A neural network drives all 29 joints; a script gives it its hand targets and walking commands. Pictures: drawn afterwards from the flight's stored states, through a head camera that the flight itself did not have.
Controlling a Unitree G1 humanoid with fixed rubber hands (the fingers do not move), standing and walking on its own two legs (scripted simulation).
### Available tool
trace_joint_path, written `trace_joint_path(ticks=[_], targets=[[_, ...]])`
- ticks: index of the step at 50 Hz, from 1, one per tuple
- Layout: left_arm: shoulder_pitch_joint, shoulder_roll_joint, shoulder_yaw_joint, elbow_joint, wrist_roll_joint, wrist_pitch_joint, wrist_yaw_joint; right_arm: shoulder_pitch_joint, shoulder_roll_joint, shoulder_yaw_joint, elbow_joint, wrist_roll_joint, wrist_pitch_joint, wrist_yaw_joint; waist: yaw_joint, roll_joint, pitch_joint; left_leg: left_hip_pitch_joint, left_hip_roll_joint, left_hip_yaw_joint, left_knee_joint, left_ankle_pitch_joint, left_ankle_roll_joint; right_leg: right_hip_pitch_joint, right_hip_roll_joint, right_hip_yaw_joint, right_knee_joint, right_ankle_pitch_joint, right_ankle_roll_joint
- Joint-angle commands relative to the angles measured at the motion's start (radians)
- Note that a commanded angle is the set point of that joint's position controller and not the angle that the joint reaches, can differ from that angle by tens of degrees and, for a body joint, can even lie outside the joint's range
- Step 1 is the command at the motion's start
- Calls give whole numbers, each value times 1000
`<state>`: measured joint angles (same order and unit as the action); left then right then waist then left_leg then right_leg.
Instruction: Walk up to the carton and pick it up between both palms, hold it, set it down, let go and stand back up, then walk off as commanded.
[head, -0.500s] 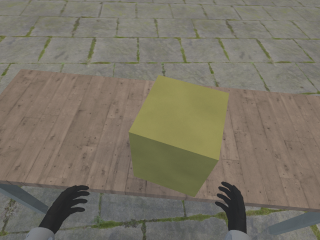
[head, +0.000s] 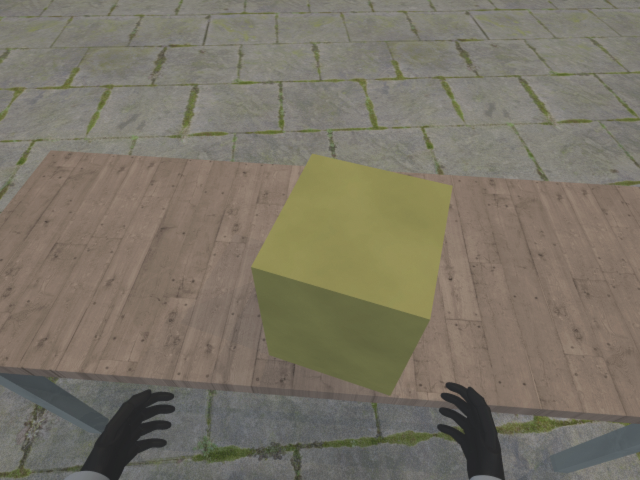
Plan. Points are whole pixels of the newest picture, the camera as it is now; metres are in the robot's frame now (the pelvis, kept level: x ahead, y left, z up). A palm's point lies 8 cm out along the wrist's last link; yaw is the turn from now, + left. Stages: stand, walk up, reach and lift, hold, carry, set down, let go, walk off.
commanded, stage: set down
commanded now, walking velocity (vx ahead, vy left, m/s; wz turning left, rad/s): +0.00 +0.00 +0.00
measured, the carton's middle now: (352, 278) +0.40 -0.05 -0.02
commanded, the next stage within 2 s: let go in 0.94 s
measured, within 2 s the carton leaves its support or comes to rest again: neither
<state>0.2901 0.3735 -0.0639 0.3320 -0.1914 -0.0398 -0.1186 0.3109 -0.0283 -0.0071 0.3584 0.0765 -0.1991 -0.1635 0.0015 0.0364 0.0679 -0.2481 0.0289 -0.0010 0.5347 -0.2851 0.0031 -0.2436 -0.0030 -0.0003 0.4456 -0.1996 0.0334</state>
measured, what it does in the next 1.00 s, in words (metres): stands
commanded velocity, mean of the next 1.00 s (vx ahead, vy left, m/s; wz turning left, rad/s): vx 0.00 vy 0.00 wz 0.00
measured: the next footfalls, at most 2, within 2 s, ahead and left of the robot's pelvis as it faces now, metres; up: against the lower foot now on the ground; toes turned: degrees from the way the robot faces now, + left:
none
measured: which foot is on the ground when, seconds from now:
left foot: down 0.00-1.00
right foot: down 0.00-1.00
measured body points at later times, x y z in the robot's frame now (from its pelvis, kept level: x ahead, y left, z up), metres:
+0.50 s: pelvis +0.00 +0.00 +0.00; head +0.04 +0.00 +0.45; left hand +0.17 +0.24 -0.07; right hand +0.16 -0.21 -0.08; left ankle +0.00 +0.12 -0.74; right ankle +0.02 -0.14 -0.74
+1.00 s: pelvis +0.00 +0.00 +0.00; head +0.04 -0.01 +0.45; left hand +0.17 +0.23 -0.08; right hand +0.16 -0.23 -0.09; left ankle +0.00 +0.11 -0.74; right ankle +0.02 -0.14 -0.74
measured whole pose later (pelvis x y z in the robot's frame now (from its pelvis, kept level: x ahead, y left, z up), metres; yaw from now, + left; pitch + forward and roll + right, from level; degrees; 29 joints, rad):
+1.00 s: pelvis +0.00 +0.00 +0.00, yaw +0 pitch +0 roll -1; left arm 0.24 0.27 -0.07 0.44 -0.18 0.11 0.00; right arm 0.26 -0.15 -0.04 0.57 0.08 -0.20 -0.01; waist 0.00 0.04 0.07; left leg -0.24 0.03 0.00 0.51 -0.28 0.00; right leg -0.24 0.00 0.00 0.45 -0.21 0.03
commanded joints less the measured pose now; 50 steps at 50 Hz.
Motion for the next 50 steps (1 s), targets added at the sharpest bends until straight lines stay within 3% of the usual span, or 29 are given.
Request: trace_joint_path(ticks=[1, 2, 3, 4, 8, 9, 10, 12, 13, 15, 16, 17, 19, 20, 25, 26, 27, 28, 33, 35, 37, 39, 41, 42, 44, 45, 47, 48, 50], targets=[[-106, 104, 68, -136, -27, -37, 27, -99, -108, -45, -118, -19, -57, 27, -5, -9, -148, -34, 20, 30, -241, 86, -15, 391, 62, -33, -32, 141, -42], [-89, 73, 59, -73, -6, -21, 25, -94, -106, -50, -30, -32, -42, 29, -8, 46, -121, 31, 9, 36, -237, 107, -40, 323, 49, -31, -62, 89, -47], [-118, 86, 60, -85, -13, -24, 29, -124, -124, -50, -37, -43, -45, 35, 1, 33, -145, 15, 0, 47, -221, 111, -36, 323, 51, -32, -51, 89, -48], [-110, 69, 57, -114, 8, -19, 39, -119, -129, -61, -4, -30, -50, 43, -1, 90, -146, -39, 30, 13, -245, 79, -36, 367, 69, -44, -21, 107, -53], [-101, 109, 76, -115, -25, -20, 38, -87, -104, -43, -71, -50, -74, 36, 0, 2, -175, 76, -29, 62, -182, 211, -50, 293, 28, -15, -68, 159, -43], [-95, 82, 84, -86, 17, -5, 49, -110, -130, -39, -2, -51, -81, 57, 12, 42, -161, 121, -22, 47, -180, 272, -63, 263, 42, -30, -67, 173, -61], [-82, 89, 88, -116, -6, -19, 43, -72, -110, -50, -56, -53, -92, 45, -9, 5, -190, 118, -20, 47, -176, 266, -65, 273, 42, -32, -70, 191, -46], [-92, 26, 51, -34, 29, 17, 64, -144, -179, -93, 58, -70, -78, 76, -3, 52, -107, 77, -2, 30, -209, 190, -79, 235, 65, -57, -62, 94, -62], [-95, 39, 45, -97, 25, 13, 76, -143, -191, -107, 46, -76, -85, 81, -10, 79, -161, 93, 0, 46, -199, 212, -73, 246, 62, -54, -53, 129, -69], [-92, 83, 68, -119, 18, 11, 59, -85, -144, -76, -11, -51, -87, 68, -23, 30, -185, 75, -14, 57, -195, 191, -49, 296, 44, -35, -57, 163, -47], [-94, 31, 56, -32, 34, 36, 71, -154, -180, -99, 91, -74, -82, 89, -12, 40, -134, 92, -15, 51, -198, 210, -75, 243, 62, -58, -65, 134, -59], [-68, 69, 74, -84, 25, 23, 72, -94, -162, -93, 4, -67, -102, 78, -17, 3, -192, 108, -22, 61, -182, 257, -63, 265, 47, -38, -61, 198, -46], [-81, 23, 48, -22, 47, 47, 82, -155, -197, -94, 78, -83, -82, 100, -9, 42, -136, 114, -9, 44, -198, 241, -78, 222, 65, -53, -65, 150, -60], [-104, 57, 70, -63, 31, 38, 75, -132, -160, -69, 25, -70, -84, 88, -14, -8, -160, 109, -23, 60, -190, 221, -56, 260, 50, -43, -72, 175, -50], [-134, 29, 58, -44, 75, 77, 103, -172, -201, -92, 93, -94, -67, 118, -17, 48, -118, 63, -15, 47, -207, 139, -58, 227, 51, -56, -57, 115, -56], [-134, -6, 60, -40, 98, 74, 121, -171, -218, -106, 126, -81, -76, 130, 6, 98, -153, 104, -1, 36, -206, 169, -77, 224, 62, -74, -46, 114, -66], [-133, 45, 48, -84, 55, 71, 105, -156, -177, -76, 51, -72, -79, 117, -30, 27, -159, 72, -22, 58, -203, 128, -47, 251, 45, -55, -51, 143, -39], [-147, 20, 50, -19, 81, 88, 108, -166, -195, -83, 89, -76, -66, 123, -16, 37, -117, 89, -21, 55, -209, 128, -50, 222, 51, -59, -58, 114, -56], [-126, 4, 46, -63, 111, 107, 127, -176, -236, -101, 128, -86, -65, 141, -10, 85, -147, 94, -11, 54, -215, 182, -70, 239, 60, -75, -20, 148, -57], [-128, 10, 47, -35, 102, 110, 120, -161, -238, -102, 119, -100, -67, 138, -39, 12, -159, 90, -14, 61, -203, 203, -57, 247, 52, -66, -40, 187, -43], [-120, -1, 50, 3, 116, 115, 125, -163, -247, -94, 138, -99, -69, 146, -12, -6, -166, 132, -23, 59, -178, 261, -58, 219, 57, -64, -44, 207, -58], [-122, -10, 51, -29, 118, 107, 124, -154, -244, -97, 116, -96, -72, 146, -26, 12, -162, 112, -16, 54, -198, 226, -63, 238, 56, -66, -40, 182, -46], [-145, -54, 43, 27, 158, 138, 144, -220, -302, -119, 220, -116, -52, 181, 5, 65, -111, 83, -3, 43, -227, 174, -68, 201, 76, -91, -35, 91, -76], [-144, 10, 49, -54, 97, 114, 128, -167, -222, -92, 79, -100, -59, 154, -18, -21, -163, 65, -25, 75, -214, 107, -39, 255, 49, -55, -40, 118, -40], [-170, -13, 49, -4, 108, 125, 135, -208, -244, -94, 114, -115, -56, 160, 4, -11, -134, 74, -21, 68, -214, 112, -40, 209, 63, -62, -46, 95, -54], [-159, 11, 53, -11, 97, 117, 126, -183, -229, -93, 89, -105, -59, 154, -5, -58, -157, 78, -34, 85, -208, 114, -28, 218, 50, -54, -55, 111, -42], [-148, -1, 49, -18, 113, 109, 133, -174, -234, -81, 105, -110, -62, 161, 1, -34, -162, 94, -26, 75, -209, 173, -37, 213, 61, -56, -33, 146, -51], [-144, -32, 54, -4, 140, 115, 145, -169, -264, -102, 169, -99, -60, 170, -5, 32, -126, 116, -13, 63, -219, 182, -56, 195, 66, -69, -42, 147, -58], [-139, -39, 55, 14, 140, 130, 140, -175, -280, -111, 160, -116, -59, 170, -3, -4, -141, 106, -26, 75, -207, 196, -48, 199, 64, -72, -44, 143, -58]])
